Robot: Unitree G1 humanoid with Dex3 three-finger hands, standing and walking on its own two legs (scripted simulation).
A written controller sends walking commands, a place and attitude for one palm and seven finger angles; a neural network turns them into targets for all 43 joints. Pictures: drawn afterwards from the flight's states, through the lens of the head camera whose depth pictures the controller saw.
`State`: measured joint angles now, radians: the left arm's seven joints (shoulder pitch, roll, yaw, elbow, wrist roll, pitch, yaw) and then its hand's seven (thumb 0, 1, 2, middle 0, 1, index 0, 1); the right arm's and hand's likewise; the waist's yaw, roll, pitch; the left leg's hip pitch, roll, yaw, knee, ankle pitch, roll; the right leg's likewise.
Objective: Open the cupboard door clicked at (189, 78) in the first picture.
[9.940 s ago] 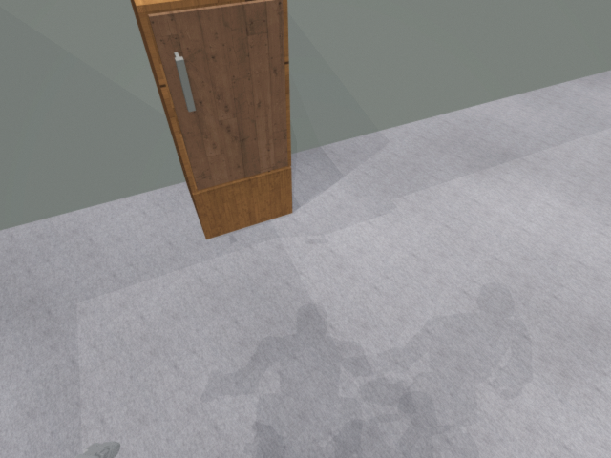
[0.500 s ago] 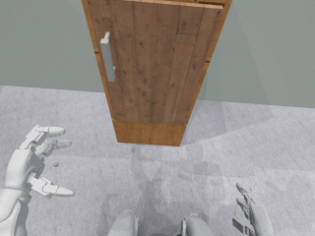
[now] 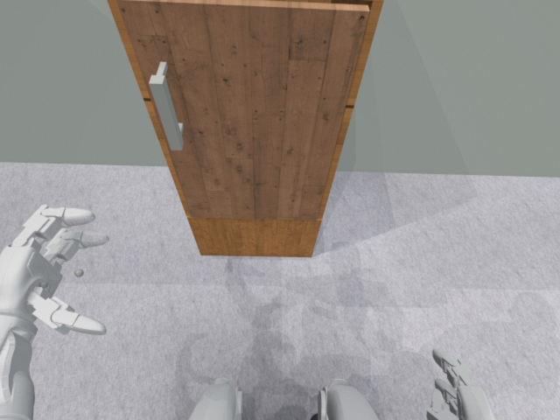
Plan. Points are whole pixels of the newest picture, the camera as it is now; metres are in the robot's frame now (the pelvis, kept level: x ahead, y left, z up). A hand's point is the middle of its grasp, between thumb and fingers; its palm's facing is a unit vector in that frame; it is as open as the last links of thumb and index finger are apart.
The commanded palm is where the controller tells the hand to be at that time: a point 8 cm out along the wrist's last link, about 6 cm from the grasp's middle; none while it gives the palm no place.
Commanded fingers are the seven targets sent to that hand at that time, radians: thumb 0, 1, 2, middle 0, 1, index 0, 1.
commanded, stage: raise the hand with hooked fingers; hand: left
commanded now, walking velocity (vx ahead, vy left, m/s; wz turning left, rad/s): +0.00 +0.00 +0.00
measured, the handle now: (170, 108) +0.61 +0.22 +0.04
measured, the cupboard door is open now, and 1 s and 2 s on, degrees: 0 0 0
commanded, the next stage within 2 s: move the hooked fingers beside the handle in 0.30 s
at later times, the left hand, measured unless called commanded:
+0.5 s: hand (72, 278) +0.28 +0.28 +0.05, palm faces +0.05 -1.00 -0.04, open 13.9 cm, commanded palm +0.27 +0.32 +0.05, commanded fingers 0.00 -0.50 0.30 -0.30 -1.20 -0.30 -1.20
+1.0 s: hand (97, 213) +0.38 +0.28 +0.05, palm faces +0.03 -1.00 -0.03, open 13.9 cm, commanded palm +0.36 +0.32 +0.05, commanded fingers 0.00 -0.50 0.30 -0.30 -1.20 -0.30 -1.20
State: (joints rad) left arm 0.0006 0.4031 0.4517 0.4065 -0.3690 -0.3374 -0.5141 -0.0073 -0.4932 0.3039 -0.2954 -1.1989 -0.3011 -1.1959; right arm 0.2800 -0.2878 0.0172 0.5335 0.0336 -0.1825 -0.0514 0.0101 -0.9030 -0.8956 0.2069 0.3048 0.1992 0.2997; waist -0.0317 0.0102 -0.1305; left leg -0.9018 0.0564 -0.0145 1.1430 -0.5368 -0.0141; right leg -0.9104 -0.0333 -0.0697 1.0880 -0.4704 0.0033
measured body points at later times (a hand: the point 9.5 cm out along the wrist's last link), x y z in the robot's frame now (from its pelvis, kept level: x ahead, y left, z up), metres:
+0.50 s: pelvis -0.01 +0.00 +0.00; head +0.07 +0.01 +0.44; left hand +0.27 +0.33 +0.05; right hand +0.16 -0.25 -0.08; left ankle +0.01 +0.12 -0.65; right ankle +0.03 -0.13 -0.65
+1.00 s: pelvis -0.01 +0.01 -0.01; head +0.10 +0.03 +0.43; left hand +0.37 +0.33 +0.05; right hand +0.09 -0.26 -0.10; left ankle +0.01 +0.12 -0.65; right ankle +0.03 -0.13 -0.65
